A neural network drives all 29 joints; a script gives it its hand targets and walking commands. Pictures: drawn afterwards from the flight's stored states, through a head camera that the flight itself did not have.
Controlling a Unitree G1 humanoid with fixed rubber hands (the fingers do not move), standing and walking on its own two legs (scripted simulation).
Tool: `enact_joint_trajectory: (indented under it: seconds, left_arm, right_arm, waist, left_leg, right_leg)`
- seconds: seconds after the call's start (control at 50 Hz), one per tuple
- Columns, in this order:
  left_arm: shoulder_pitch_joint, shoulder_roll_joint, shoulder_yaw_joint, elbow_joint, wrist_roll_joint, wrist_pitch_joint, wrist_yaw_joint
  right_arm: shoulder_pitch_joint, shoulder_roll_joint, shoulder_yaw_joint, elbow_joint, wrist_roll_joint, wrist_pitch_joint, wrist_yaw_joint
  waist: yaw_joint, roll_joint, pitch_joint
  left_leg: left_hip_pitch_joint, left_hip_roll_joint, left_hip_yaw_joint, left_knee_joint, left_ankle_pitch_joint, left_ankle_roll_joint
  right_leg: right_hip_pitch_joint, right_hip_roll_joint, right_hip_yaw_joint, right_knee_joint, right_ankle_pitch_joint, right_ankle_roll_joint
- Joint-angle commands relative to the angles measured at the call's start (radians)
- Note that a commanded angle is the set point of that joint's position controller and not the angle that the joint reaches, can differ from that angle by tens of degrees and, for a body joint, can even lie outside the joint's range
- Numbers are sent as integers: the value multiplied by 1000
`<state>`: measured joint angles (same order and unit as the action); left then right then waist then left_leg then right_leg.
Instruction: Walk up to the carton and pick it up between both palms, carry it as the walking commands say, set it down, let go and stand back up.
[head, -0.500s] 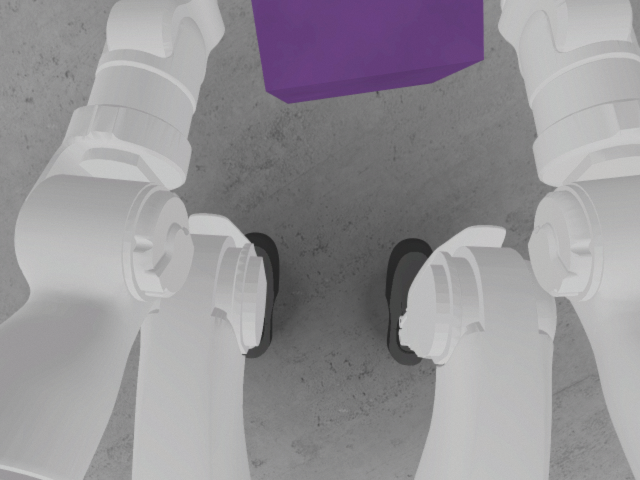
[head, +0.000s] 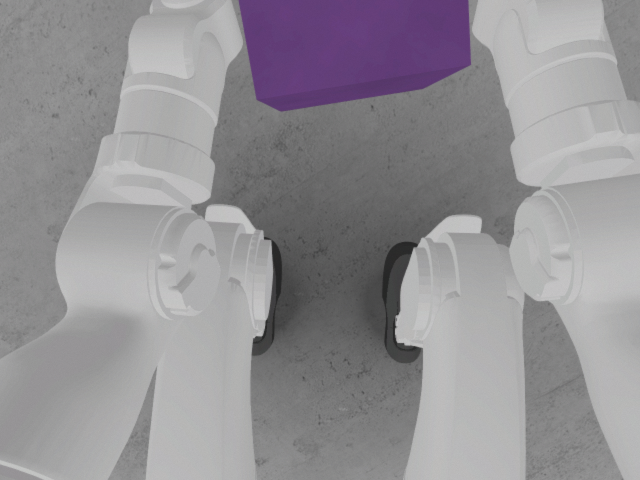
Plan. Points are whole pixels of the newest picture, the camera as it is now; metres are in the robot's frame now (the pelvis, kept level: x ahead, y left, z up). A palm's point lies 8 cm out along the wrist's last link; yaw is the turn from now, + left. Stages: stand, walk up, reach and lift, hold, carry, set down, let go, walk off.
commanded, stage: reach and lift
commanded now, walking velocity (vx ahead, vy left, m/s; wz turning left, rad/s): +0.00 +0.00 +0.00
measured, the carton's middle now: out of the picture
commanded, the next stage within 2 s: none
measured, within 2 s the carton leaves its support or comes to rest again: neither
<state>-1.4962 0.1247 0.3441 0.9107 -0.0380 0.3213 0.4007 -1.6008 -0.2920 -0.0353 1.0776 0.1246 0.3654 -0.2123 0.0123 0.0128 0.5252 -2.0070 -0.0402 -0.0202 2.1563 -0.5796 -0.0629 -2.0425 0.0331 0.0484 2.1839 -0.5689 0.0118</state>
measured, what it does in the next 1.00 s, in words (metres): rises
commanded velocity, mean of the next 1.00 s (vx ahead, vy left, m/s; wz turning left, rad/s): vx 0.00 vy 0.00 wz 0.00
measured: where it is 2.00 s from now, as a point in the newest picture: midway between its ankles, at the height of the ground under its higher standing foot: (330, 318)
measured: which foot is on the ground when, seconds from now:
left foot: down 0.00-1.00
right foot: down 0.00-1.00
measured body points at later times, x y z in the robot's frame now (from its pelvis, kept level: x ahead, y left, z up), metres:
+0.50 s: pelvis -0.01 +0.00 +0.04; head +0.32 -0.02 +0.33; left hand +0.53 +0.14 -0.06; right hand +0.56 -0.12 -0.06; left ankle +0.13 +0.13 -0.35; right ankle +0.13 -0.12 -0.35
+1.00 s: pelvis -0.02 +0.00 +0.09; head +0.28 -0.02 +0.40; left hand +0.51 +0.14 +0.00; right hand +0.54 -0.13 +0.01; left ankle +0.13 +0.13 -0.35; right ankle +0.13 -0.12 -0.35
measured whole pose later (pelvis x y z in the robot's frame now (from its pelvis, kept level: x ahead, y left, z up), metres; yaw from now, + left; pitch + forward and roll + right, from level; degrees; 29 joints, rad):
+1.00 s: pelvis -0.02 +0.00 +0.09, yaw +0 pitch +16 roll +2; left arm -1.34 0.07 0.37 0.78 -0.02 0.42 0.44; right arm -1.50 -0.22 -0.04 1.01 0.05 0.45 -0.23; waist 0.01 0.00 0.52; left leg -1.64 -0.04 -0.02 1.89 -0.52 -0.06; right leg -1.67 0.03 0.05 1.92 -0.52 0.01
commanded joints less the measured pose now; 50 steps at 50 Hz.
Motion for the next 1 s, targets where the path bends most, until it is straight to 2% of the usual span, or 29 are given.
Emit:
enact_joint_trajectory:
  seconds: [0.0, 0.02, 0.06, 0.08, 0.1, 0.12, 0.14, 0.18, 0.2, 0.22, 0.3, 0.34, 0.38, 0.4, 0.46, 0.48, 0.5, 0.52, 0.58, 0.6, 0.62, 0.64, 0.72, 0.74, 0.8, 0.82, 0.92, 0.94, 0.98]
  left_arm:
    - [-721, -1040, -373, -297, -85, 8, -533]
    - [-739, -1047, -384, -312, -82, 1, -534]
    - [-781, -1028, -381, -378, -86, -9, -533]
    - [-784, -1013, -410, -394, -99, -7, -532]
    - [-811, -1019, -423, -391, -118, -7, -530]
    - [-835, -1074, -487, -522, -145, -7, -528]
    - [-846, -1008, -469, -465, -145, 5, -526]
    - [-839, -1009, -473, -416, -135, 13, -524]
    - [-855, -1033, -521, -522, -153, 10, -517]
    - [-879, -1052, -528, -487, -162, 18, -517]
    - [-871, -1029, -504, -455, -141, 23, -521]
    - [-820, -1074, -485, -447, -139, 28, -520]
    - [-824, -1026, -458, -426, -125, 28, -526]
    - [-793, -1074, -449, -368, -120, 37, -531]
    - [-763, -1080, -417, -338, -92, 42, -533]
    - [-724, -1106, -430, -363, -89, 44, -531]
    - [-776, -1104, -437, -374, -97, 43, -536]
    - [-800, -1107, -488, -450, -124, 41, -537]
    - [-796, -1083, -477, -425, -115, 44, -536]
    - [-751, -1082, -469, -388, -111, 49, -536]
    - [-789, -1100, -483, -427, -137, 52, -538]
    - [-814, -1062, -473, -446, -124, 49, -537]
    - [-829, -1084, -498, -478, -151, 57, -532]
    - [-785, -1105, -481, -410, -127, 70, -536]
    - [-703, -1122, -461, -338, -117, 65, -543]
    - [-739, -1143, -496, -412, -139, 69, -541]
    - [-760, -1134, -466, -406, -113, 71, -538]
    - [-767, -1121, -467, -408, -107, 72, -533]
    - [-759, -1146, -473, -407, -116, 71, -534]
  right_arm:
    - [-715, 1181, 198, -528, 75, -77, 368]
    - [-739, 1182, 207, -547, 83, -81, 371]
    - [-650, 1223, 201, -491, 59, -67, 374]
    - [-653, 1244, 223, -546, 90, -70, 367]
    - [-659, 1225, 213, -507, 82, -69, 362]
    - [-683, 1241, 272, -633, 110, -72, 355]
    - [-687, 1237, 249, -577, 105, -60, 351]
    - [-655, 1219, 210, -519, 91, -61, 350]
    - [-678, 1247, 271, -620, 139, -62, 349]
    - [-669, 1213, 219, -549, 106, -59, 350]
    - [-648, 1247, 210, -518, 106, -53, 347]
    - [-671, 1248, 212, -556, 100, -53, 352]
    - [-618, 1302, 225, -508, 98, -37, 354]
    - [-669, 1258, 197, -531, 78, -49, 354]
    - [-648, 1264, 155, -476, 63, -37, 364]
    - [-609, 1290, 194, -524, 70, -45, 369]
    - [-603, 1290, 157, -482, 50, -37, 364]
    - [-595, 1334, 228, -541, 84, -33, 363]
    - [-599, 1331, 217, -529, 86, -28, 362]
    - [-645, 1330, 232, -568, 108, -32, 360]
    - [-641, 1337, 250, -594, 109, -26, 359]
    - [-650, 1371, 255, -569, 129, -18, 358]
    - [-624, 1353, 245, -567, 115, -12, 349]
    - [-608, 1342, 211, -533, 106, -12, 351]
    - [-658, 1349, 250, -585, 116, -25, 352]
    - [-680, 1328, 258, -648, 121, -29, 351]
    - [-644, 1367, 246, -580, 104, -9, 360]
    - [-594, 1367, 203, -521, 103, -9, 363]
    - [-604, 1372, 203, -521, 104, -9, 363]
  waist:
    - [93, -105, -2281]
    - [123, -61, -2305]
    - [97, -97, -2359]
    - [130, -93, -2397]
    - [91, -112, -2364]
    - [86, -68, -2575]
    - [108, -76, -2491]
    - [69, -57, -2379]
    - [88, -27, -2526]
    - [51, -29, -2442]
    - [83, -18, -2378]
    - [58, -46, -2414]
    - [105, -65, -2368]
    - [69, -81, -2342]
    - [73, -48, -2270]
    - [92, -54, -2373]
    - [57, -34, -2351]
    - [82, -52, -2477]
    - [80, -37, -2423]
    - [109, -42, -2391]
    - [72, -68, -2464]
    - [116, -60, -2461]
    - [75, -70, -2464]
    - [83, -22, -2426]
    - [97, -77, -2381]
    - [73, -56, -2475]
    - [100, -69, -2445]
    - [92, -16, -2407]
    - [73, -26, -2418]
  left_leg:
    - [605, -109, 142, -242, 406, 45]
    - [614, -114, 159, -246, 427, 41]
    - [646, -118, 157, -252, 416, 42]
    - [660, -119, 158, -257, 428, 41]
    - [619, -113, 156, -256, 412, 41]
    - [773, -125, 148, -264, 511, 41]
    - [720, -123, 151, -272, 495, 38]
    - [681, -113, 148, -278, 415, 40]
    - [811, -118, 145, -277, 457, 42]
    - [772, -116, 129, -308, 418, 33]
    - [714, -115, 142, -314, 366, 41]
    - [777, -118, 130, -338, 377, 45]
    - [711, -122, 144, -336, 345, 51]
    - [713, -116, 133, -350, 334, 48]
    - [715, -118, 129, -383, 304, 50]
    - [768, -126, 130, -384, 349, 43]
    - [742, -124, 129, -389, 336, 39]
    - [780, -126, 137, -379, 374, 36]
    - [782, -130, 132, -408, 350, 48]
    - [768, -128, 142, -404, 330, 49]
    - [786, -129, 139, -416, 350, 48]
    - [803, -128, 144, -425, 336, 55]
    - [852, -128, 122, -447, 361, 49]
    - [840, -126, 130, -446, 342, 40]
    - [813, -131, 127, -465, 311, 57]
    - [861, -132, 117, -459, 355, 44]
    - [895, -133, 118, -518, 326, 53]
    - [909, -126, 107, -534, 326, 48]
    - [933, -127, 99, -542, 305, 49]
  right_leg:
    - [903, 113, -93, -276, 442, 13]
    - [900, 116, -87, -271, 468, 12]
    - [943, 119, -83, -294, 462, 12]
    - [970, 123, -79, -289, 478, 14]
    - [959, 120, -79, -301, 462, 13]
    - [1091, 128, -77, -294, 571, 11]
    - [1036, 123, -89, -292, 546, 14]
    - [956, 121, -84, -316, 465, 5]
    - [1014, 131, -78, -317, 486, 3]
    - [982, 125, -97, -323, 455, 4]
    - [1001, 119, -69, -350, 418, 0]
    - [1024, 124, -81, -379, 410, 2]
    - [1016, 123, -71, -373, 392, 11]
    - [1006, 122, -81, -396, 370, 14]
    - [948, 122, -92, -404, 336, 7]
    - [1018, 129, -81, -417, 373, 5]
    - [1015, 126, -85, -424, 381, 5]
    - [1124, 125, -71, -425, 432, 7]
    - [1081, 130, -83, -421, 408, 12]
    - [1088, 125, -61, -443, 380, 13]
    - [1157, 129, -62, -470, 395, 15]
    - [1164, 125, -64, -459, 380, 23]
    - [1196, 129, -63, -482, 412, 14]
    - [1153, 127, -58, -485, 393, 7]
    - [1177, 123, -51, -509, 355, 21]
    - [1219, 130, -52, -507, 398, 10]
    - [1217, 129, -61, -549, 351, 20]
    - [1179, 128, -60, -545, 364, 15]
    - [1173, 130, -62, -562, 321, 13]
